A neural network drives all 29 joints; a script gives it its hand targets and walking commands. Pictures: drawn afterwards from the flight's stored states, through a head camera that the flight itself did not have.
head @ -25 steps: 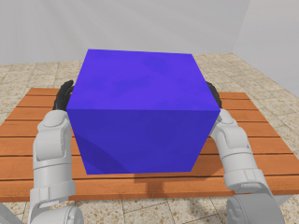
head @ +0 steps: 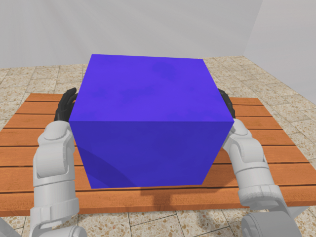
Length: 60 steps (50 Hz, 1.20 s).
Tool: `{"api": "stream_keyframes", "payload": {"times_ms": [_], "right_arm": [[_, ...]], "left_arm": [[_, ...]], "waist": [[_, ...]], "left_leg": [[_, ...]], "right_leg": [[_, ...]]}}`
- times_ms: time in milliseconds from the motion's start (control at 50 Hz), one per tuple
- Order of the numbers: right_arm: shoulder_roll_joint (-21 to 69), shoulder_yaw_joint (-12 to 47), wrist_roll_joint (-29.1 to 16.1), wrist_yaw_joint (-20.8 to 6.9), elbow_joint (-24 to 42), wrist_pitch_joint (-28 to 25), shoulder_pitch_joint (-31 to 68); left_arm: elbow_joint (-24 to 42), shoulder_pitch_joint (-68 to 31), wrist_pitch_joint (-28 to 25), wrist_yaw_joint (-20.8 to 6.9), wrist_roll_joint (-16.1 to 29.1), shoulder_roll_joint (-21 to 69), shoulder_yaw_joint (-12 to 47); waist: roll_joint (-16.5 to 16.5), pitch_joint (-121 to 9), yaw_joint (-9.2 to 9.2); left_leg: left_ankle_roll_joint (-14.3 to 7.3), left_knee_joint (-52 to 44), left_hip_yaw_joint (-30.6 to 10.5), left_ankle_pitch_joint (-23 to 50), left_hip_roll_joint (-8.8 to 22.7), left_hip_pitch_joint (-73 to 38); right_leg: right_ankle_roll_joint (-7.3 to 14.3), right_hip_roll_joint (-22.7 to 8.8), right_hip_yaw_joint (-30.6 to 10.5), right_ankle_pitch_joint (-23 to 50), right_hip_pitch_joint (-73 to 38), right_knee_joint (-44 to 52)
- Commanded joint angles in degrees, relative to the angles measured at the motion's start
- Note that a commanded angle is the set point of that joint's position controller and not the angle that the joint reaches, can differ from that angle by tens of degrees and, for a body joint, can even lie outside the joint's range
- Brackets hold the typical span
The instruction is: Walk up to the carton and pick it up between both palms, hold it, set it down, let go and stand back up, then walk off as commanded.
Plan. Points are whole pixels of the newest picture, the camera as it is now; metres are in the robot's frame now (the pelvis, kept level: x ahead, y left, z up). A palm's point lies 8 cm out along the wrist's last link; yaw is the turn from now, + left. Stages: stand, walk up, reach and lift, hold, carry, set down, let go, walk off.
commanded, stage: hold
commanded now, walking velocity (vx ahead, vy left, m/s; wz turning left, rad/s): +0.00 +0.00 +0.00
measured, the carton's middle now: (148, 121) +0.37 +0.00 +0.14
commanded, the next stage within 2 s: set down in 0.24 s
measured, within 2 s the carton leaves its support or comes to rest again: neither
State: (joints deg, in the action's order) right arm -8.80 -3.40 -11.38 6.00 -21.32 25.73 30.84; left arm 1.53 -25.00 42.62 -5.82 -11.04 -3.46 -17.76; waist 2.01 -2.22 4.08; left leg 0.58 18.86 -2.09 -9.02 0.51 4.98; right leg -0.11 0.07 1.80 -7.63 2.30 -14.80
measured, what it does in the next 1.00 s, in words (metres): stands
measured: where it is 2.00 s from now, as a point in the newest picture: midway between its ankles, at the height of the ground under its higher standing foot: outside the picture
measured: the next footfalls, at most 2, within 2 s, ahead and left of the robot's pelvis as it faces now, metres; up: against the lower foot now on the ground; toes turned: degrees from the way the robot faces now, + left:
none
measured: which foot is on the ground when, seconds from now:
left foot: down 0.00-1.00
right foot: down 0.00-1.00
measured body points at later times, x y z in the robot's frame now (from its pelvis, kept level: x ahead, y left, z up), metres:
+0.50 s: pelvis -0.01 -0.01 +0.00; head -0.06 +0.01 +0.45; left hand +0.36 +0.20 +0.18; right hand +0.36 -0.19 +0.18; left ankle +0.02 +0.12 -0.75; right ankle +0.01 -0.12 -0.75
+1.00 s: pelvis +0.02 +0.00 +0.00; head +0.00 +0.02 +0.45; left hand +0.39 +0.19 +0.14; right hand +0.38 -0.19 +0.12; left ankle +0.02 +0.12 -0.75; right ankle +0.01 -0.12 -0.75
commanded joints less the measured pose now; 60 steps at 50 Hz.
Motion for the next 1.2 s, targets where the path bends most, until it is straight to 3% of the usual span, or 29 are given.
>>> {"api": "stream_keyframes", "payload": {"times_ms": [0,20,60,80,120,140,160,220,260,320,340,400,460,520,580,660,680,780,860,920,940,1000,1020,1040,1060,1080,1120,1160,1180], "right_arm": [[22.3,19.2,-7.6,-10.0,23.4,-4.4,41.4],[23.6,20.7,-7.8,-9.7,28.1,-4.6,40.0],[22.9,18.8,-6.4,-10.1,23.6,-4.2,40.2],[21.7,17.1,-5.1,-10.2,18.0,-3.1,40.3],[22.9,16.9,-5.3,-10.7,18.3,-2.9,40.2],[22.7,16.0,-5.4,-11.0,17.2,-2.9,41.4],[23.2,17.2,-5.8,-11.5,17.7,-3.3,42.8],[25.0,17.0,-4.7,-11.9,17.7,-4.4,47.4],[26.5,17.9,-5.1,-10.7,20.7,-4.6,42.5],[26.0,15.4,-3.3,-9.9,15.1,-4.5,39.8],[26.3,14.8,-2.8,-10.4,12.4,-4.8,40.2],[26.4,13.0,0.7,-10.4,14.9,-8.9,41.0],[28.0,14.3,2.6,-9.8,19.9,-13.8,42.8],[27.7,10.0,7.0,-9.4,11.2,-17.5,38.9],[26.5,8.4,10.4,-9.8,4.0,-18.6,32.3],[27.4,9.3,11.3,-9.9,5.9,-22.3,35.0],[29.0,11.0,11.1,-9.7,7.6,-23.0,36.3],[31.7,16.8,8.7,-8.9,16.2,-27.5,38.0],[29.7,17.3,7.7,-8.9,17.1,-27.8,36.2],[27.9,15.3,8.9,-9.2,11.5,-26.4,30.4],[27.6,16.7,8.5,-9.3,10.0,-25.9,29.0],[27.2,17.1,7.2,-9.1,10.6,-26.4,29.4],[28.3,18.5,6.5,-8.7,13.9,-26.7,29.8],[27.3,17.3,6.6,-8.6,13.5,-26.7,28.4],[28.3,19.9,5.0,-8.4,14.3,-27.0,28.6],[26.8,17.7,6.0,-8.6,11.1,-26.1,27.8],[27.0,20.0,5.0,-9.0,15.1,-28.0,26.8],[25.8,18.6,5.5,-8.6,15.1,-28.1,26.9],[25.4,17.7,6.5,-8.7,12.9,-27.5,25.7]], "left_arm": [[10.8,-37.9,-4.4,-6.0,10.5,22.5,28.8],[14.9,-37.8,-5.0,-6.0,12.1,21.2,30.0],[13.6,-39.0,-4.6,-5.6,10.9,21.9,29.9],[6.7,-38.3,-4.0,-6.1,8.8,20.3,27.1],[6.6,-38.7,-3.8,-6.5,8.4,20.8,25.7],[4.6,-38.6,-3.5,-6.8,8.2,21.7,26.0],[6.6,-40.6,-3.7,-6.5,8.2,21.2,25.4],[4.9,-44.1,-5.0,-6.0,10.6,22.3,25.7],[0.6,-37.9,-6.8,-6.1,9.7,20.9,23.2],[-1.9,-39.4,-7.7,-7.4,8.7,20.3,21.6],[-3.1,-40.2,-8.2,-7.5,7.5,19.8,19.6],[0.1,-42.7,-11.1,-8.0,8.5,21.3,23.6],[1.0,-42.1,-15.8,-8.4,9.9,23.0,26.0],[-5.7,-41.0,-18.8,-9.4,5.9,21.8,22.8],[-10.9,-36.7,-19.6,-10.2,2.0,20.3,18.3],[-11.6,-38.6,-21.7,-10.7,2.5,22.4,19.7],[-12.3,-38.1,-22.4,-10.4,3.1,21.6,19.6],[-7.4,-40.1,-27.1,-7.6,7.2,25.7,26.0],[-7.4,-35.9,-27.4,-5.9,7.7,25.9,28.0],[-8.9,-35.8,-27.6,-5.9,7.0,24.5,26.7],[-9.3,-33.6,-27.2,-6.1,6.0,23.6,25.4],[-7.5,-32.4,-26.9,-5.9,6.5,24.1,26.8],[-6.7,-29.8,-26.8,-5.7,6.7,23.4,25.9],[-8.7,-27.7,-26.2,-6.2,5.9,23.8,25.9],[-5.3,-27.8,-26.4,-5.5,6.3,23.6,26.5],[-8.1,-28.5,-26.3,-5.6,6.4,23.3,25.8],[0.4,-29.1,-27.6,-4.4,8.5,25.8,30.9],[-2.9,-29.2,-27.4,-4.7,8.6,24.1,29.7],[-4.0,-28.3,-27.3,-4.5,7.8,24.4,29.9]], "waist": [[-5.5,-22.7,0.44],[-3.3,-25.7,0.69],[-6.8,-24.0,1.18],[-5.5,-18.0,0.55],[-4.9,-17.5,-0.91],[-4.4,-15.4,-0.17],[-4.2,-19.1,-1.90],[-1.9,-22.0,-2.13],[-0.8,-23.0,-4.43],[-0.2,-21.5,-1.96],[-0.1,-19.7,-3.00],[-3.7,-21.7,-0.08],[-3.5,-26.0,-0.16],[-4.7,-17.9,1.16],[-3.5,-10.1,-0.05],[-3.1,-12.1,-0.01],[-0.9,-12.1,-0.81],[-2.2,-22.6,-1.76],[-2.4,-23.3,-1.90],[-2.2,-19.0,-1.11],[-2.7,-18.5,-2.03],[-4.0,-20.1,-0.94],[-2.0,-20.9,-2.65],[-1.9,-19.4,-1.15],[-3.7,-23.2,-2.85],[-3.7,-18.7,-1.64],[-6.8,-25.5,-1.64],[-5.2,-23.5,-0.57],[-7.2,-21.3,-0.32]], "left_leg": [[2.5,-0.2,1.6,19.7,-1.9,-7.6],[2.0,0.3,2.2,20.4,-2.4,-7.2],[2.6,-0.7,1.9,16.6,-2.2,-6.5],[1.6,-2.7,2.4,9.0,-2.4,-3.6],[0.5,-3.9,2.8,6.5,-2.3,-1.7],[0.5,-5.1,2.5,3.1,-1.9,-0.3],[0.5,-4.3,2.6,5.3,-1.7,-1.7],[-0.2,-4.4,2.7,6.4,-1.9,-0.8],[-0.9,-3.8,3.8,8.7,-2.8,-0.3],[-1.3,-4.5,4.1,7.1,-3.3,-1.2],[-1.4,-4.7,4.3,5.9,-2.9,-0.6],[0.1,-4.4,3.7,8.0,-2.7,-3.1],[1.0,-2.5,3.8,13.7,-2.6,-4.9],[1.0,-4.2,4.3,6.9,-2.7,-2.7],[0.0,-6.4,5.3,2.6,-3.0,-1.6],[-0.4,-6.7,5.6,1.8,-2.9,-2.5],[-0.6,-5.9,5.8,3.2,-3.3,-2.1],[1.0,-2.9,4.7,16.0,-3.1,-4.8],[1.7,-1.4,4.1,20.8,-2.3,-8.6],[2.1,-2.1,3.8,18.7,-2.0,-7.6],[1.6,-2.3,4.2,20.1,-2.4,-7.8],[2.7,-0.7,3.4,22.7,-2.4,-9.4],[2.4,-0.4,4.2,23.8,-2.8,-8.7],[2.5,-0.7,4.1,24.4,-2.9,-8.0],[2.8,1.0,3.6,30.6,-2.6,-10.3],[3.4,0.2,3.3,27.7,-2.3,-10.4],[5.5,3.2,2.3,38.2,-1.5,-15.5],[5.0,3.1,2.5,36.2,-1.4,-14.3],[5.5,2.8,2.3,37.3,-1.3,-14.8]], "right_leg": [[0.9,3.6,1.5,11.4,-4.3,-0.2],[0.2,3.0,0.8,14.8,-6.6,-0.3],[1.2,2.9,0.9,11.6,-5.0,-0.3],[1.2,1.8,0.3,5.8,-2.6,1.1],[1.2,2.1,-0.2,4.1,-3.8,1.2],[1.5,2.4,0.2,1.0,-2.6,1.2],[1.3,2.4,0.8,2.2,-2.3,0.5],[0.9,2.7,1.3,3.4,-2.8,0.0],[-1.3,2.8,0.7,8.5,-8.3,0.0],[-1.7,2.6,0.6,7.0,-8.6,0.9],[-1.6,2.4,0.5,5.3,-7.3,0.7],[-0.9,2.0,2.0,6.5,-7.4,0.3],[-1.0,1.8,2.6,11.4,-10.2,-0.3],[-1.1,0.2,2.6,5.4,-8.7,1.0],[-1.1,-0.4,3.1,0.6,-8.6,1.3],[-2.3,-0.1,3.6,1.1,-9.5,1.2],[-2.6,0.2,3.8,2.7,-9.3,0.7],[-2.8,1.1,4.0,14.5,-13.8,-1.2],[-1.9,1.9,4.0,15.5,-11.3,-1.1],[-1.8,1.8,3.8,12.2,-9.1,-0.3],[-1.8,1.7,3.5,14.2,-9.8,-0.2],[-1.6,1.8,3.3,17.0,-9.5,-0.9],[-2.1,1.7,2.7,20.7,-11.3,-1.2],[-2.1,1.7,2.9,22.4,-11.8,-0.8],[-2.1,2.0,2.8,25.5,-12.1,-1.7],[-1.6,2.1,3.4,20.1,-9.1,-0.6],[-0.8,3.1,4.2,22.4,-7.9,-1.2],[-0.8,2.8,3.5,23.0,-7.3,-0.7],[-0.7,2.8,4.2,22.2,-5.6,-0.5]]}}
